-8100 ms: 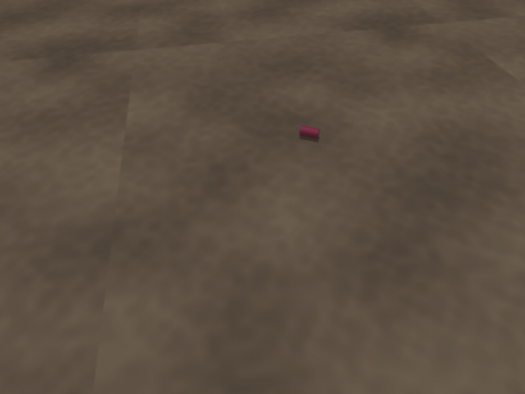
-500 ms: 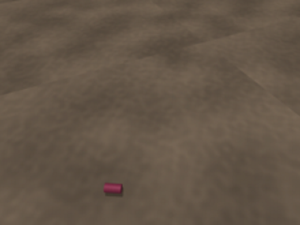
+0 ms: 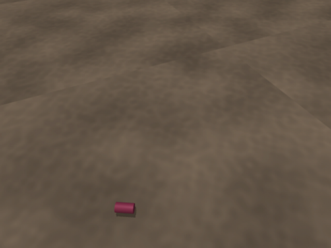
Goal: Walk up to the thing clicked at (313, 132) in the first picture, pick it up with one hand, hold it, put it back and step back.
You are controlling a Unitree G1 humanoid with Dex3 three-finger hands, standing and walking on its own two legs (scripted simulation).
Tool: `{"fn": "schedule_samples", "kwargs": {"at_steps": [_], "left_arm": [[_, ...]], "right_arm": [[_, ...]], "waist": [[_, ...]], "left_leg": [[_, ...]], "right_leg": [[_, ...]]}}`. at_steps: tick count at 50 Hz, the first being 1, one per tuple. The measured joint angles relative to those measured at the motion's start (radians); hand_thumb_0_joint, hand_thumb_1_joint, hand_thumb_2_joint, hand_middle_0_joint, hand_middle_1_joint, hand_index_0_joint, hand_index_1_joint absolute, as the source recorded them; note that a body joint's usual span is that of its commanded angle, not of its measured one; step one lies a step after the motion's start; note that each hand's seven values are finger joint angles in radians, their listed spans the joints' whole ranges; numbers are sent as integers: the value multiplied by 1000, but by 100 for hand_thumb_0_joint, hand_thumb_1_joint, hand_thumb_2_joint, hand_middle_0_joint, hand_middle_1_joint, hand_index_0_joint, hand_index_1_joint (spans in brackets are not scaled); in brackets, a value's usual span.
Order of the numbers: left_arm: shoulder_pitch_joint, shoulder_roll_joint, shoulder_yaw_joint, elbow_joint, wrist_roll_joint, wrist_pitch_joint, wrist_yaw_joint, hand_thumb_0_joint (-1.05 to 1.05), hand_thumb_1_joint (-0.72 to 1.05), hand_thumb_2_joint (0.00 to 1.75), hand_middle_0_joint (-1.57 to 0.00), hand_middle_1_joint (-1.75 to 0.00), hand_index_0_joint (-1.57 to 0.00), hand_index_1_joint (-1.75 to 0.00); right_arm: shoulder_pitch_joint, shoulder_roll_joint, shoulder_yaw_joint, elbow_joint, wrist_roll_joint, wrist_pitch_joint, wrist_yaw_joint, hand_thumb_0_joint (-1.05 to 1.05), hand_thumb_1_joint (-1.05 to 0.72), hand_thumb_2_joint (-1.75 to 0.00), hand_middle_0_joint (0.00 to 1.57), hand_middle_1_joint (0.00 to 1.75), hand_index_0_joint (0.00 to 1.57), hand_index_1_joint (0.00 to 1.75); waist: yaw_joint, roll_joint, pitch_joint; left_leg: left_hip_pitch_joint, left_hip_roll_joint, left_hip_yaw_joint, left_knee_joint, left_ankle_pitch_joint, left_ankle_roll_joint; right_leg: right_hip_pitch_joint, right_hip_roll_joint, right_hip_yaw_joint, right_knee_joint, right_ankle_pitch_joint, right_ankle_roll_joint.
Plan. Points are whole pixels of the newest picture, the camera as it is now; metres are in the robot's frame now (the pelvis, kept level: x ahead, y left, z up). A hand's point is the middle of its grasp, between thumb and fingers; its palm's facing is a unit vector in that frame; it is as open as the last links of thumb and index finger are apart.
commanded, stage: stand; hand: left
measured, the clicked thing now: (124, 207) +0.48 +0.25 -0.75
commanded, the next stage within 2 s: walk up in 0.52 s
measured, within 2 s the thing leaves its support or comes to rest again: neither
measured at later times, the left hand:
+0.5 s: hand out of the picture +0.07 +0.25 -0.15, palm faces -0.02 -0.94 -0.35, open 7.4 cm
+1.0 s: hand out of the picture +0.11 +0.27 -0.16, palm faces -0.04 -0.94 -0.35, open 7.4 cm
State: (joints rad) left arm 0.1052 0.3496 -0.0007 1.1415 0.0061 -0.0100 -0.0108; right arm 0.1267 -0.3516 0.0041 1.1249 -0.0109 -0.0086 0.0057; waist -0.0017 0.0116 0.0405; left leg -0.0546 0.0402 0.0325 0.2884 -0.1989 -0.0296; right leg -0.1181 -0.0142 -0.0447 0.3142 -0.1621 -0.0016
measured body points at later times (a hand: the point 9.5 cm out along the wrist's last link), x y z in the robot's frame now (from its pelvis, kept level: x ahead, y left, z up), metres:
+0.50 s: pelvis +0.00 +0.00 +0.00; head +0.01 -0.01 +0.45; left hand +0.07 +0.30 -0.13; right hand +0.07 -0.30 -0.14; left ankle -0.03 +0.14 -0.75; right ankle +0.01 -0.12 -0.75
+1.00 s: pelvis +0.03 +0.02 -0.01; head +0.04 +0.01 +0.44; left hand +0.11 +0.32 -0.14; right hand +0.09 -0.29 -0.14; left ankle -0.03 +0.14 -0.75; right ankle +0.01 -0.12 -0.75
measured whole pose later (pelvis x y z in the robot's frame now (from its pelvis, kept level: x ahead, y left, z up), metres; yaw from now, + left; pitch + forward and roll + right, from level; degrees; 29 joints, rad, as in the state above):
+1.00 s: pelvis +0.03 +0.02 -0.01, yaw -2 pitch -3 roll +0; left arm 0.14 0.35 0.01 1.07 0.01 -0.01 -0.01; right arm 0.17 -0.34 -0.03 1.04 -0.01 0.01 0.01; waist 0.00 0.00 0.06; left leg -0.04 0.03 0.06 0.39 -0.30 -0.01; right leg -0.12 -0.02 -0.01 0.42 -0.25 0.02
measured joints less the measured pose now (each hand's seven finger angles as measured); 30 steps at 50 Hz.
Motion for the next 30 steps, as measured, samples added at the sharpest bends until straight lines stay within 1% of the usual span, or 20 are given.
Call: {"fn": "schedule_samples", "kwargs": {"at_steps": [26, 30], "left_arm": [[6, -1, -2, 1, 0, -2, 1, 1, 90, 89, -21, -30, -20, -30], [20, -5, 13, -15, 8, -9, -5, 1, 90, 89, -21, -30, -20, -30]], "right_arm": [[0, -1, 1, -2, 0, 2, 1, 0, -91, -90, 20, 30, 20, 30], [15, -6, -12, -19, -6, 5, 7, 0, -91, -90, 20, 30, 20, 30]], "waist": [[1, 1, 5], [10, 7, 1]], "left_leg": [[-5, 1, -4, 5, -3, -1], [-9, 7, 2, 39, -28, 4]], "right_leg": [[-2, 1, -4, 2, -2, -1], [-1, 6, 3, 18, -16, -1]]}}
